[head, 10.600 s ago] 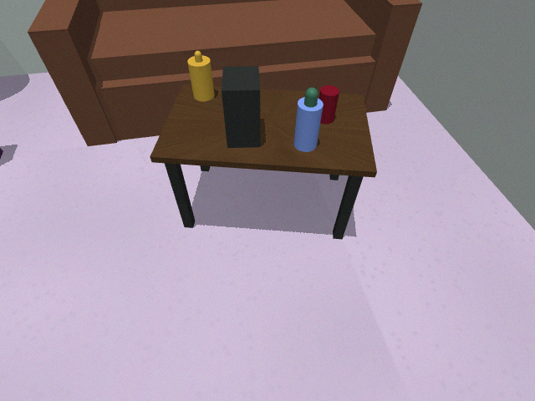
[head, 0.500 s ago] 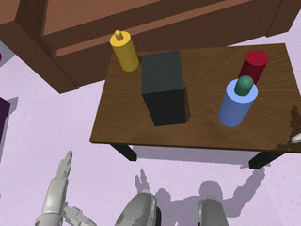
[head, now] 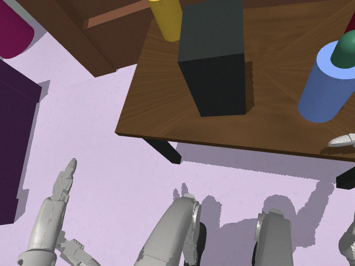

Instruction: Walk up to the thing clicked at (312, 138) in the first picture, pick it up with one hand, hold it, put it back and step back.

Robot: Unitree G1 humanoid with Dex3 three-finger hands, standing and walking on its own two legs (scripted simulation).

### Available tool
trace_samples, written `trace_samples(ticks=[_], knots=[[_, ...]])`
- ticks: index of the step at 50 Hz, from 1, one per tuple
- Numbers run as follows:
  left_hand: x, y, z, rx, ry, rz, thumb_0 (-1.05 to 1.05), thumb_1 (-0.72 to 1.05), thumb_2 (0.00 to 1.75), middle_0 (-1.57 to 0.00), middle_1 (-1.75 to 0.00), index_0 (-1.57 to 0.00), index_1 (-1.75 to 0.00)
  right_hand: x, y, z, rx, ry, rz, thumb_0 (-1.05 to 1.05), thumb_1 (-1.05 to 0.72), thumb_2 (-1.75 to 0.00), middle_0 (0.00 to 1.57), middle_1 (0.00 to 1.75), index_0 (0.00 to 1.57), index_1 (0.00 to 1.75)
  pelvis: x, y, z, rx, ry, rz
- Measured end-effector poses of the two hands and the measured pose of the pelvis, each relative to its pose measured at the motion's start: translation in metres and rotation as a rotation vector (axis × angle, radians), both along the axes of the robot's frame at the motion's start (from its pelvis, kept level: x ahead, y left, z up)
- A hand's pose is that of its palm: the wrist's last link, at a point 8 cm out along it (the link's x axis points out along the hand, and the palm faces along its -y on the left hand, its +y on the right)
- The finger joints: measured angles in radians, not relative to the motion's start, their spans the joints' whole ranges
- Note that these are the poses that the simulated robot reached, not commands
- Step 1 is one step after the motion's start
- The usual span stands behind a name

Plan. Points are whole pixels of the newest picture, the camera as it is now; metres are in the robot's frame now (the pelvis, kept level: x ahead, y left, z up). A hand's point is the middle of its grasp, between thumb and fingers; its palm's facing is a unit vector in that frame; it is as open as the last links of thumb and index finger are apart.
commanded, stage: close in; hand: right
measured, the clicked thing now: (333, 79) +0.52 -0.21 -0.01
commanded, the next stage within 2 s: rest palm in 0.20 s
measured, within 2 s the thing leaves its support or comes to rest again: leaves its support in 1.72 s
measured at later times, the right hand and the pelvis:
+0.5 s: hand (332, 104) +0.47 -0.21 -0.03, palm faces +0.23 +0.97 +0.02, open 17.6 cm; pelvis +0.00 +0.01 +0.01, yaw -1 degrees
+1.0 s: hand (335, 96) +0.49 -0.22 -0.03, palm faces +0.24 +0.97 +0.01, open 13.1 cm; pelvis +0.01 +0.01 +0.01, yaw -1 degrees
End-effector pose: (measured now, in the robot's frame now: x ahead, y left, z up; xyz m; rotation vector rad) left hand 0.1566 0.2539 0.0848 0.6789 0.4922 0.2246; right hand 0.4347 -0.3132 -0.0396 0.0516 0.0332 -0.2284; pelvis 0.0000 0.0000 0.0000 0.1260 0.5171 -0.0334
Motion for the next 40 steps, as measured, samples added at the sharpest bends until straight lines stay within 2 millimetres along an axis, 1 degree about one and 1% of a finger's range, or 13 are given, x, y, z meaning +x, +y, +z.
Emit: trace_samples(ticks=[4,9,13,18,26,31,40], knots=[[-0.001,0.004,-0.004,-0.029,0.008,0.027,-0.01,-0.53,0.04,-0.06,-0.05,-0.07,-0.05,0.003,0.013,0.008,-0.015,0.005,0.006,-0.01,0.56,-0.02,0.06,0.04,0.06,0.04,0.001,0.000,0.001,-0.008,0.000,-0.001],[0.005,0.003,-0.001,-0.066,-0.021,0.009,-0.01,-0.52,0.04,-0.06,-0.05,-0.07,-0.05,0.004,0.028,0.016,-0.018,0.022,0.003,-0.01,0.58,-0.02,0.05,0.04,0.05,0.04,0.002,0.003,0.004,-0.019,-0.008,0.001],[0.010,0.003,0.005,-0.081,-0.051,-0.017,-0.01,-0.52,0.03,-0.06,-0.05,-0.07,-0.05,0.002,0.036,0.017,-0.011,0.036,-0.014,-0.01,0.59,-0.03,0.04,0.04,0.05,0.05,0.003,0.006,0.006,-0.027,-0.014,0.000],[0.011,0.010,0.014,-0.058,-0.064,-0.026,-0.01,-0.52,0.03,-0.06,-0.05,-0.07,-0.05,0.001,0.043,0.016,-0.013,0.037,-0.022,-0.01,0.59,-0.03,0.04,0.05,0.04,0.05,0.003,0.010,0.007,-0.034,-0.018,-0.001],[0.011,0.014,0.023,-0.029,-0.072,-0.032,-0.01,-0.55,0.06,-0.06,-0.05,-0.06,-0.06,0.005,0.058,0.014,-0.018,0.029,0.003,-0.01,0.57,-0.02,0.06,0.05,0.06,0.05,0.003,0.013,0.007,-0.035,-0.019,-0.001],[0.011,0.012,0.027,-0.023,-0.076,-0.034,-0.01,-0.55,0.06,-0.06,-0.05,-0.06,-0.06,0.006,0.062,0.010,-0.021,0.037,0.006,-0.01,0.56,-0.01,0.18,0.09,0.18,0.09,0.004,0.013,0.008,-0.035,-0.018,0.003],[0.013,0.005,0.028,-0.013,-0.077,-0.051,-0.01,-0.54,0.05,-0.06,-0.05,-0.06,-0.06,0.019,0.057,0.009,-0.027,0.025,-0.009,-0.01,0.52,-0.04,0.42,0.22,0.42,0.22,0.004,0.010,0.005,-0.030,-0.006,0.001]])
